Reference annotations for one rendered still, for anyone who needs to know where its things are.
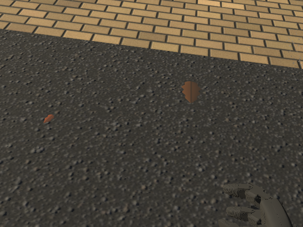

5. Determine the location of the robot right hand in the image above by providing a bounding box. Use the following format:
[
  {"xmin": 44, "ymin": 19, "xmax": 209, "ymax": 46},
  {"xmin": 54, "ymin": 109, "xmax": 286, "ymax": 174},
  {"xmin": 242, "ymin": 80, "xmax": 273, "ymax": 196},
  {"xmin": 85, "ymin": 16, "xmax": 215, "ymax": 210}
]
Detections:
[{"xmin": 218, "ymin": 183, "xmax": 296, "ymax": 227}]

